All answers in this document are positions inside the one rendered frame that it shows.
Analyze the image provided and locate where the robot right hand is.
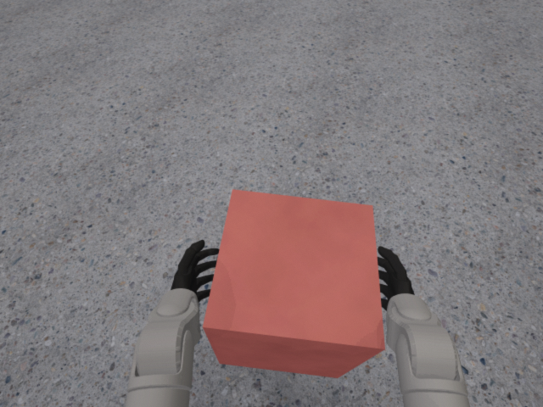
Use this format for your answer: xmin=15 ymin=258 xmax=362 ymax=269
xmin=378 ymin=246 xmax=415 ymax=311

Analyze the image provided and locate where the left robot forearm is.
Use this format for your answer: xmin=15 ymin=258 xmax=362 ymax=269
xmin=126 ymin=288 xmax=201 ymax=407

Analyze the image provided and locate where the carton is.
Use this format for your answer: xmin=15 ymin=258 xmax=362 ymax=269
xmin=203 ymin=189 xmax=385 ymax=378

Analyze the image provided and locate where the robot left hand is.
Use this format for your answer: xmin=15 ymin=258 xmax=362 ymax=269
xmin=171 ymin=240 xmax=220 ymax=302

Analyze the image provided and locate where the right robot forearm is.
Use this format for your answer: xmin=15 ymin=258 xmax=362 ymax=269
xmin=386 ymin=293 xmax=470 ymax=407

